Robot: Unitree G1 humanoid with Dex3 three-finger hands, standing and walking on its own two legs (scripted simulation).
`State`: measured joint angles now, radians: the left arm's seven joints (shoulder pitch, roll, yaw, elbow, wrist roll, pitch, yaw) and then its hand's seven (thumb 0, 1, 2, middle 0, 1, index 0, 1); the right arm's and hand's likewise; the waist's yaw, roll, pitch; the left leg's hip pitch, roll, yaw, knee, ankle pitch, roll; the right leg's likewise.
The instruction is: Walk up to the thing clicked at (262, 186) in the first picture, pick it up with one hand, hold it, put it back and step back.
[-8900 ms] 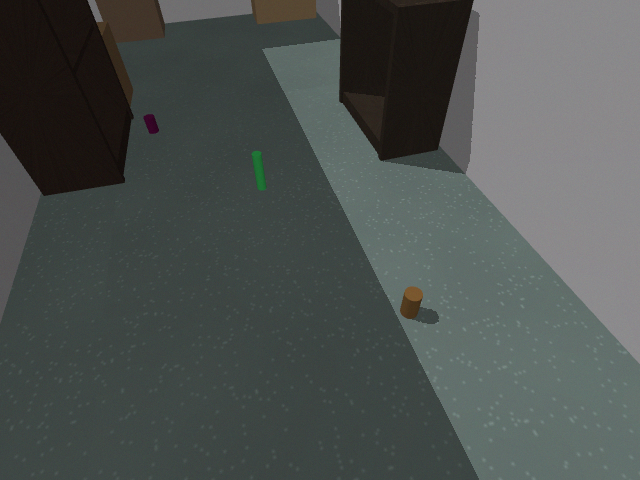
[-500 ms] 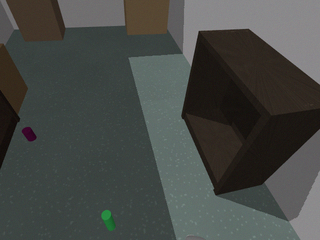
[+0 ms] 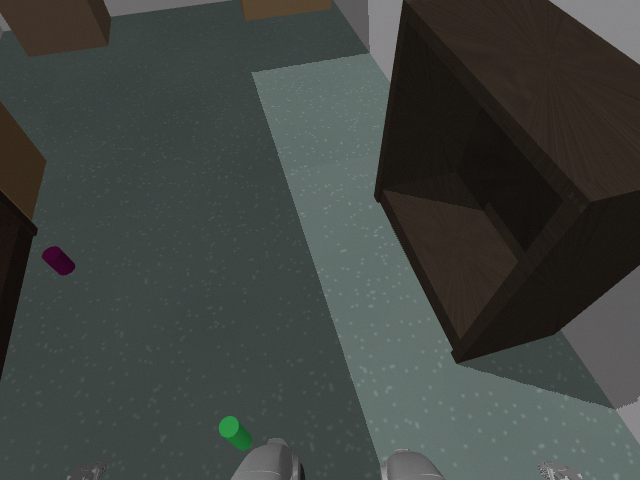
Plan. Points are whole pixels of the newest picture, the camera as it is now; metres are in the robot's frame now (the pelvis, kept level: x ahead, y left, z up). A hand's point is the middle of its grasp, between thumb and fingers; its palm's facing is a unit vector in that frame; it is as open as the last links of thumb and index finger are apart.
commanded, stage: walk up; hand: left
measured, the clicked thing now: (236, 434) +0.29 +0.25 -0.63
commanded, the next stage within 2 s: none
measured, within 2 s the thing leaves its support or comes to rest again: neither
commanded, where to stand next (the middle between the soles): +0.03 -0.02 m, yaw +2 degrees
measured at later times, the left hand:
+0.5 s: hand out of the picture +0.02 +0.26 -0.13, palm faces -0.06 -0.93 -0.36, open 7.4 cm
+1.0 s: hand out of the picture +0.05 +0.24 -0.11, palm faces +0.02 -0.93 -0.38, open 7.4 cm
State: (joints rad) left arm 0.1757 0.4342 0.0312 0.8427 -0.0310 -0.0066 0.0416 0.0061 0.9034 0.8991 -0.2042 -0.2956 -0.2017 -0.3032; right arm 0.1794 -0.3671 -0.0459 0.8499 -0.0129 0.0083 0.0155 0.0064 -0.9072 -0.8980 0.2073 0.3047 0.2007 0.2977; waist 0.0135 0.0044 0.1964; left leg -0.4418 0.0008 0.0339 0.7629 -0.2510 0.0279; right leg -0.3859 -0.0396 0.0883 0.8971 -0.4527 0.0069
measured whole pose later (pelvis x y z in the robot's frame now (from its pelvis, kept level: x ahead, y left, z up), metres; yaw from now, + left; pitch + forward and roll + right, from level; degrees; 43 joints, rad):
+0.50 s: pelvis -0.03 +0.00 +0.02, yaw -3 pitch -3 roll +2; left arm 0.26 0.36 0.05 0.97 0.03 0.01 -0.02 0.01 0.90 0.90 -0.21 -0.30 -0.20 -0.30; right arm 0.26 -0.38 -0.04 0.98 -0.01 -0.03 0.00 0.01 -0.91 -0.90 0.21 0.30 0.20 0.30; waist 0.02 -0.02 0.08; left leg -0.31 -0.03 -0.01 0.60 -0.25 0.00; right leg -0.23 -0.04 -0.01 0.69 -0.41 -0.01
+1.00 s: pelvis -0.01 -0.03 +0.03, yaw +1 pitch -2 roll +0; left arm 0.21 0.36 0.04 0.97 0.02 -0.04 -0.01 0.01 0.90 0.90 -0.21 -0.30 -0.20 -0.30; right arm 0.24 -0.42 -0.03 1.01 -0.01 -0.01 0.01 0.01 -0.91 -0.90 0.20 0.30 0.20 0.30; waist 0.01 0.04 0.07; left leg -0.30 0.01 -0.03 0.63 -0.33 0.01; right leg -0.20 -0.03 -0.08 0.57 -0.33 -0.01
